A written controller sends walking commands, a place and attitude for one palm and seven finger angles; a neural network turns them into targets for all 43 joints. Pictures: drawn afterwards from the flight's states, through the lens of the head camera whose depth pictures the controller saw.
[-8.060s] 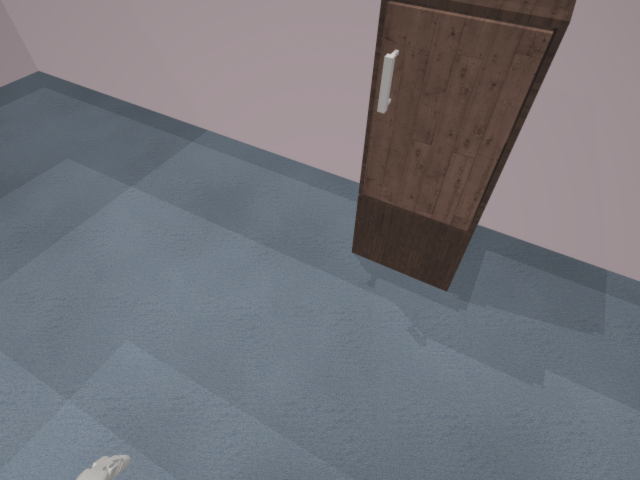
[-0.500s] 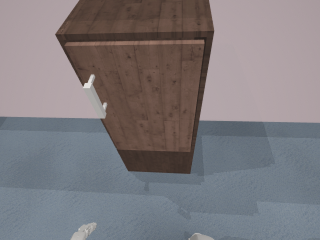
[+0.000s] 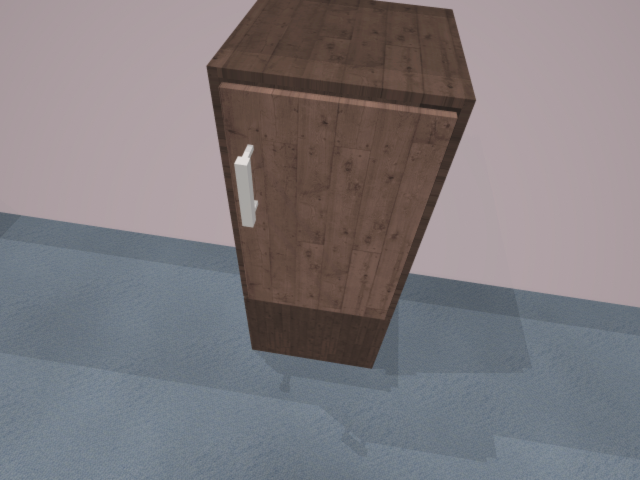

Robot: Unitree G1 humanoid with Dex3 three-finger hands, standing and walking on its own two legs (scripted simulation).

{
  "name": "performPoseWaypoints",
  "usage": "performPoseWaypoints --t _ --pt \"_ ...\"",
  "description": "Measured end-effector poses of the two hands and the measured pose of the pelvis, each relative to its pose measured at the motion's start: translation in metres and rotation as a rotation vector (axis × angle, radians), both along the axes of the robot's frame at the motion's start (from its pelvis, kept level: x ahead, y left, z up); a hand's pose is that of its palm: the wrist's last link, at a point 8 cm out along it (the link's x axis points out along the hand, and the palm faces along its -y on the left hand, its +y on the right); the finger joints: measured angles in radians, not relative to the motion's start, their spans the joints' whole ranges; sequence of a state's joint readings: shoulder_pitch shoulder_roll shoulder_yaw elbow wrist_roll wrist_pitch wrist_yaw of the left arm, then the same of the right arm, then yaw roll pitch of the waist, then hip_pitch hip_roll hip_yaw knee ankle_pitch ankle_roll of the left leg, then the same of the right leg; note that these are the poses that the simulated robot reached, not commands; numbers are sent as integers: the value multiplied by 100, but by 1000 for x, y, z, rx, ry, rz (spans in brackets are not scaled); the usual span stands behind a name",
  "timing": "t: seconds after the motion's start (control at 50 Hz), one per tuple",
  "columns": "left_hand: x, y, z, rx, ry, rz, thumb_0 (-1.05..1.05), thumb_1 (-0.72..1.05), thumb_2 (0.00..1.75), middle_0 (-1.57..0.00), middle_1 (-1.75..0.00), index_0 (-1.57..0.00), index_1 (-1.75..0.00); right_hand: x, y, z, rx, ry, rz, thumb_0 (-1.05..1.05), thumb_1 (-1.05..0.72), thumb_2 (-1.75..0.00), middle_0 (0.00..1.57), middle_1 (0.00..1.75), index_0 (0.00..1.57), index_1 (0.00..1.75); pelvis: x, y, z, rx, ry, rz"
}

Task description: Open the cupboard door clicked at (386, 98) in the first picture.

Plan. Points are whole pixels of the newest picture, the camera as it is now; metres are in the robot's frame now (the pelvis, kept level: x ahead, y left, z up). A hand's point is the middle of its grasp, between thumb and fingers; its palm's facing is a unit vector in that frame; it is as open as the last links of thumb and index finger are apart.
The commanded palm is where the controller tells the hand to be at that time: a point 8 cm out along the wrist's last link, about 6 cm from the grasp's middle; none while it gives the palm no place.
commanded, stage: come to a stop and stand still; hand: left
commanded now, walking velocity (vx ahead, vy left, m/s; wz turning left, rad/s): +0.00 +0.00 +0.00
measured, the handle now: (249, 186) +0.57 +0.19 +0.01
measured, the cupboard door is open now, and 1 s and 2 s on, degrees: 0 0 0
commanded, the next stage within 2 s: look again from close up in 0.68 s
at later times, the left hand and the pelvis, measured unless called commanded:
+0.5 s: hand out of the picture -0.04 +0.15 -0.17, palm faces +0.03 -0.99 -0.16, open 7.3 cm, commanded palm none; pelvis -0.04 -0.01 +0.01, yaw -1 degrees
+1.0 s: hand out of the picture -0.04 +0.18 -0.17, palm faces +0.02 -0.98 -0.20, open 7.3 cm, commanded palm none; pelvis -0.03 +0.01 +0.00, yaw -1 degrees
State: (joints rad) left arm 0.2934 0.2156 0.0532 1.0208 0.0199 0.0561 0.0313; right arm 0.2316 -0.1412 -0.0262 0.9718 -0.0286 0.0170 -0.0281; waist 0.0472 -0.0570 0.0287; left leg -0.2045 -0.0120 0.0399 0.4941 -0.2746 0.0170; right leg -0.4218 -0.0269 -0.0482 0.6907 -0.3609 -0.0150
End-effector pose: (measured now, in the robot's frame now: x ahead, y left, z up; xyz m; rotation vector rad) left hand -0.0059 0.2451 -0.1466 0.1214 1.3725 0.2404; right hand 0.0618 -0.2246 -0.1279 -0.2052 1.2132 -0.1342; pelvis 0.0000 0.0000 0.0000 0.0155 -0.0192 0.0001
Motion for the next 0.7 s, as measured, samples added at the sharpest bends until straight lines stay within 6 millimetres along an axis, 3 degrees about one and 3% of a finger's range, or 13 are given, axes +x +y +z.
performPoseWaypoints --t 0.2,0.28,0.42,0.58,0.7 --pt "-34 -28 4 -43 56 -31 1 91 90 -20 -30 -20 -30 -63 3 -17 35 118 -47 0 -94 -90 20 30 21 30 -20 2 0 15 22 -20" --pt "-39 -41 8 -61 48 -59 1 91 90 -20 -30 -20 -30 -82 3 -17 57 137 -72 0 -94 -90 20 30 20 30 -28 0 4 -3 6 -12" --pt "-42 -45 4 -68 28 -67 2 93 90 -20 -30 -21 -30 -114 9 -15 72 179 -86 0 -92 -90 20 30 20 30 -39 -6 5 -8 -15 -14" --pt "-49 -42 4 -63 17 -56 1 92 90 -20 -30 -20 -30 -142 16 -15 88 237 -91 0 -91 -90 20 30 20 30 -47 -8 5 -11 -7 -9" --pt "-58 -45 3 -72 41 -45 1 92 90 -20 -30 -20 -30 -150 19 -14 91 259 -96 0 -91 -90 20 30 20 30 -47 -7 5 -12 3 -7"
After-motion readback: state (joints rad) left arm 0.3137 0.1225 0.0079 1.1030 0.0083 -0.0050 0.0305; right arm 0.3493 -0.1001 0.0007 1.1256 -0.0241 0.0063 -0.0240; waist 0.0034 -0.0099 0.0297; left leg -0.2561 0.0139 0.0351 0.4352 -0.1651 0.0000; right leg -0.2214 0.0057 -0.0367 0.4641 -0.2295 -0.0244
